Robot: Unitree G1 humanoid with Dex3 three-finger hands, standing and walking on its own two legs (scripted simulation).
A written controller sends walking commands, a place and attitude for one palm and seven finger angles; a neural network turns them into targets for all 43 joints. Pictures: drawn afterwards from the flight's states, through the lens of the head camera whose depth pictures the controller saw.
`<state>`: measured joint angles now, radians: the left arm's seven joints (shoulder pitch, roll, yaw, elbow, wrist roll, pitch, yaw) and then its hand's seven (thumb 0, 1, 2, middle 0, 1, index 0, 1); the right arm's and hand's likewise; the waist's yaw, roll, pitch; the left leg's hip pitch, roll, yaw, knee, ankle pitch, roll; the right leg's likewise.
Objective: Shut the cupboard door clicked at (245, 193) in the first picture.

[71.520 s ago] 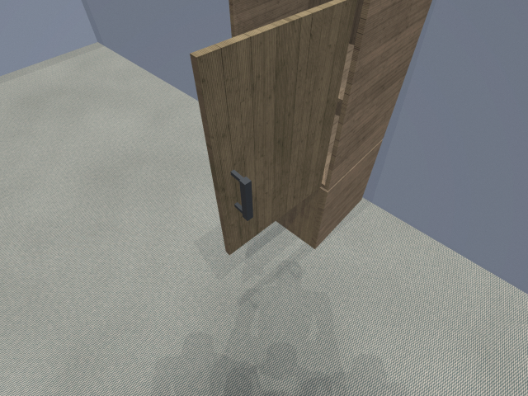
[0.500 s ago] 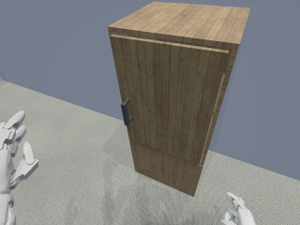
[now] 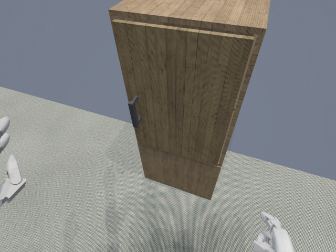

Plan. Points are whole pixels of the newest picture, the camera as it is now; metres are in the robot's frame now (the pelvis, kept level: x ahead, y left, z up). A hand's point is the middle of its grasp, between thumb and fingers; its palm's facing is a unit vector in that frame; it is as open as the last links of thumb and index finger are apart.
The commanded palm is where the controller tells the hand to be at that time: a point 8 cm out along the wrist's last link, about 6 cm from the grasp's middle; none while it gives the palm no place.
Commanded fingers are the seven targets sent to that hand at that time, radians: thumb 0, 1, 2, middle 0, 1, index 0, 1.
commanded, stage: step back with the hand held close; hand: left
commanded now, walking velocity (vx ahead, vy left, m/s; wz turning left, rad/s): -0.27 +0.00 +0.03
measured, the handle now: (135, 111) +0.64 +0.18 -0.09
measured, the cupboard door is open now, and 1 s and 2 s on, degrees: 1 1 1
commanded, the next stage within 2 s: stop stepping back and stand still in 1.16 s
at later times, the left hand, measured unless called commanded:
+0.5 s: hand out of the picture +0.13 +0.26 +0.17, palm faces +0.49 -0.75 -0.44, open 7.4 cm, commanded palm +0.07 +0.29 +0.18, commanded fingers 0.00 0.90 0.90 -0.20 -0.30 -0.20 -0.30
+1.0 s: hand out of the picture +0.06 +0.27 +0.18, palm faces +0.51 -0.72 -0.48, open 7.4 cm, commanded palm -0.03 +0.30 +0.18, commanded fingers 0.00 0.90 0.90 -0.20 -0.30 -0.20 -0.30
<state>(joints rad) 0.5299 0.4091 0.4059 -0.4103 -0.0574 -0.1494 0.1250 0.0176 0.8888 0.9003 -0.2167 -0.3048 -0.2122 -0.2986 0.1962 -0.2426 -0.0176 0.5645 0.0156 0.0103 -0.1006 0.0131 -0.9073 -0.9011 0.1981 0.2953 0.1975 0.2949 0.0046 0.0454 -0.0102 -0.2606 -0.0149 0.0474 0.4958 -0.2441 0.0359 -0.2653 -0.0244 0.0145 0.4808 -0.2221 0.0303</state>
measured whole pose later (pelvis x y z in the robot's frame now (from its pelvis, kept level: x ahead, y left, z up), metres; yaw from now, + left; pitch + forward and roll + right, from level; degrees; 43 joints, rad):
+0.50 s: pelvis -0.07 -0.01 -0.01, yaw +2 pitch +0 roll -2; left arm 0.51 0.40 0.43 -0.45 -0.01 -0.26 0.16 0.02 0.89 0.90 -0.22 -0.30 -0.21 -0.30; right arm 0.26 -0.23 0.00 0.59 0.00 -0.09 -0.09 0.01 -0.90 -0.90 0.20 0.30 0.20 0.30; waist 0.00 0.01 -0.01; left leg -0.43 0.01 0.01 0.64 -0.25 0.04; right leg -0.39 0.00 -0.02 0.54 -0.16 0.02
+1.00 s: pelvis -0.13 -0.01 -0.02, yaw +8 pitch +0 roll -4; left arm 0.51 0.49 0.48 -0.53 -0.03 -0.27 0.15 0.02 0.89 0.90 -0.22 -0.31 -0.21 -0.30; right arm 0.26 -0.19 -0.02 0.60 0.00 -0.10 -0.08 0.01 -0.91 -0.90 0.20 0.30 0.20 0.30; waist -0.07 0.02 0.00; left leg -0.55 0.06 0.00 0.62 -0.14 0.04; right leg -0.38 0.08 0.00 0.72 -0.29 0.01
